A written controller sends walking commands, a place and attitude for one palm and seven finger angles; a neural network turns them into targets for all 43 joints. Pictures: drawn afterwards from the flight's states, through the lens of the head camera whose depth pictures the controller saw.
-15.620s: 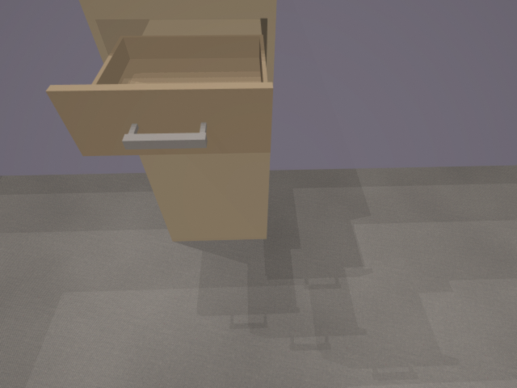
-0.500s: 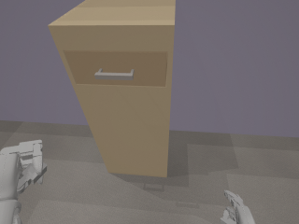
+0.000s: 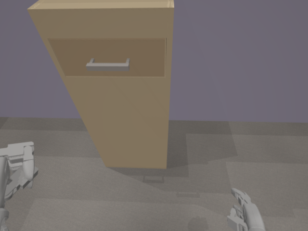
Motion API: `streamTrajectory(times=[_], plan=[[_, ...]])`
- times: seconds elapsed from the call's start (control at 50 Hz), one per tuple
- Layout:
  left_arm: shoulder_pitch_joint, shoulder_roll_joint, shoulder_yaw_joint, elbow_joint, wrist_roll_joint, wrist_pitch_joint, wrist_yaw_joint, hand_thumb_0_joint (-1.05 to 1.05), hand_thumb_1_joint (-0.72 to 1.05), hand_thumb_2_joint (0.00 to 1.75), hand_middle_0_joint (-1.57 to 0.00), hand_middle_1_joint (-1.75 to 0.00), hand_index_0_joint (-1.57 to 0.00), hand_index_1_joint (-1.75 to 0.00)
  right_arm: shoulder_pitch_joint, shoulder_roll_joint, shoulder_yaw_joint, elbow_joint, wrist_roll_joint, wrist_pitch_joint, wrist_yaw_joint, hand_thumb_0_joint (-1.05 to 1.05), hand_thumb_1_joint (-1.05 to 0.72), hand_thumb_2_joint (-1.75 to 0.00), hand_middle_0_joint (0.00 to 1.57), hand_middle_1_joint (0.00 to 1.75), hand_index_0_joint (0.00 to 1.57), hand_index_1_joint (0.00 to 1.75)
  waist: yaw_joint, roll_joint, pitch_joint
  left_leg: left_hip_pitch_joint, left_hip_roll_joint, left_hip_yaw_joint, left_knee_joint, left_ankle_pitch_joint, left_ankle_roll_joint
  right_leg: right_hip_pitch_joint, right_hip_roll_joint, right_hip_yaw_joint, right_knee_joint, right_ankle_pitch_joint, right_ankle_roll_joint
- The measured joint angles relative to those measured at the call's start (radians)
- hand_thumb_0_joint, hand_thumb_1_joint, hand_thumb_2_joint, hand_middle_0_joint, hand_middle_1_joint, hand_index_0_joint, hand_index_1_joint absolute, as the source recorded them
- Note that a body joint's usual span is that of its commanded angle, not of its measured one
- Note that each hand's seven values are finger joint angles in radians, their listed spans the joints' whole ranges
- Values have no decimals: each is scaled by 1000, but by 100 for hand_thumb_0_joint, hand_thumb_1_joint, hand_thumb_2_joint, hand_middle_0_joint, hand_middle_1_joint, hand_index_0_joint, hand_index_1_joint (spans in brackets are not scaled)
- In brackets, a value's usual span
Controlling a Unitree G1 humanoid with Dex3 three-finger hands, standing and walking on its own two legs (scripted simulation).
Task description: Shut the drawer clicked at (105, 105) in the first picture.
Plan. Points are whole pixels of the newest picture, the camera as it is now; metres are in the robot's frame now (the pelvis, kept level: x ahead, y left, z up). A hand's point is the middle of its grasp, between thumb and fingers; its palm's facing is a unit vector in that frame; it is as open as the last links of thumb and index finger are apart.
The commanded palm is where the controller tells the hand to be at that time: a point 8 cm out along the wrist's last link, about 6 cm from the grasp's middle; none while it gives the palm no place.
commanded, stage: step back with the hand held close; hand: left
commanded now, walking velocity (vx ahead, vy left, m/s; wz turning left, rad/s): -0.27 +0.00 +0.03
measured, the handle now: (109, 63) +0.61 +0.20 +0.11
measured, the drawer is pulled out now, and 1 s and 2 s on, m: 0.00 0.00 0.00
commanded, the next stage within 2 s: stop stepping back and stand still in 0.96 s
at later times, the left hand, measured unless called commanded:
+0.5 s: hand out of the picture +0.10 +0.25 +0.15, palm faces +0.40 -0.80 -0.44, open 3.2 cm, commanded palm +0.04 +0.29 +0.17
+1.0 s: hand out of the picture +0.03 +0.24 +0.16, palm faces +0.26 -0.86 -0.44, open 3.3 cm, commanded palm -0.04 +0.29 +0.17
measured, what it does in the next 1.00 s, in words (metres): walks backwards: right foot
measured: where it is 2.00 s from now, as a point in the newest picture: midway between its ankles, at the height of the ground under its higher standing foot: outside the picture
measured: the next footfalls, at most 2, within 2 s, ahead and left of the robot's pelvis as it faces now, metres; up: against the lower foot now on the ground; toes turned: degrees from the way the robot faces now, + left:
right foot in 0.86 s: -0.21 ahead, -0.11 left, +0.00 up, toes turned -5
left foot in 1.36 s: -0.23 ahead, +0.16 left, +0.00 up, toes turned +2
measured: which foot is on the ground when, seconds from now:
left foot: down 0.00-1.00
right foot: down 0.00-0.60, up 0.62-0.84, down 0.86-1.00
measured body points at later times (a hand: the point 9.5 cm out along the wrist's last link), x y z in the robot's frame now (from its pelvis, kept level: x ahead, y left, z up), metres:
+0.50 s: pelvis -0.08 +0.01 -0.02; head -0.07 +0.02 +0.43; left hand +0.07 +0.29 +0.18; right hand +0.10 -0.22 -0.09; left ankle -0.01 +0.10 -0.74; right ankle +0.00 -0.13 -0.74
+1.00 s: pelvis -0.18 +0.01 -0.02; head -0.15 +0.04 +0.43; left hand +0.01 +0.28 +0.18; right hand +0.00 -0.21 -0.10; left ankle -0.01 +0.10 -0.74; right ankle -0.27 -0.11 -0.74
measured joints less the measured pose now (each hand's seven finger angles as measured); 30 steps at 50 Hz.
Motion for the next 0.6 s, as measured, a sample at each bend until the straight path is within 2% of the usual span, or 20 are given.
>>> streamTrajectory(times=[0.12, 0.26, 0.42, 0.52, 0.56, 0.6], plan=[[60, 34, 1, -38, -2, 5, -1, 1, 89, 90, -140, -160, -141, -160, 4, 0, -22, -27, 12, 39, -9, 2, -90, -90, 20, 30, 20, 30, -14, -32, 15, -52, -13, 8, 17, 16, 11, -62, -14, 8, 38, 7, 10], [75, 62, 34, -99, 5, -21, 17, 2, 89, 90, -140, -160, -141, -160, 19, 16, -17, -45, 14, 24, -17, 2, -90, -90, 20, 30, 20, 30, -5, -61, 15, -102, -18, 6, 65, 26, 20, -112, -22, 6, 90, 14, 13], [43, 24, 42, -79, 23, -63, 30, 1, 89, 90, -140, -160, -141, -160, 23, 23, -3, -49, 14, -21, -16, 2, -90, -90, 20, 30, 20, 30, 2, -43, 4, -170, -13, -3, 140, 29, 28, -166, -19, -2, 142, 31, 12], [27, -1, 19, -70, 27, -77, 47, 1, 89, 90, -141, -160, -141, -160, 35, 19, -1, -25, 8, -36, -13, 2, -90, -90, 20, 30, 20, 30, 7, -48, -1, -229, -18, -23, 204, -64, 17, -197, -12, -1, 132, 61, 3], [22, -3, 9, -78, 27, -80, 55, 1, 89, 90, -141, -160, -141, -160, 38, 16, 0, -13, 5, -38, -15, 2, -90, -90, 20, 30, 20, 30, 2, -57, 6, -241, -22, -28, 208, -47, 18, -209, -12, 0, 137, 63, 5], [14, 1, 2, -85, 28, -82, 59, 1, 89, 90, -141, -160, -141, -160, 44, 13, 1, -5, 3, -41, -21, 2, -90, -90, 20, 30, 20, 30, -8, -58, 15, -247, -19, -33, 195, 11, 32, -223, -5, -1, 158, 9, 9]])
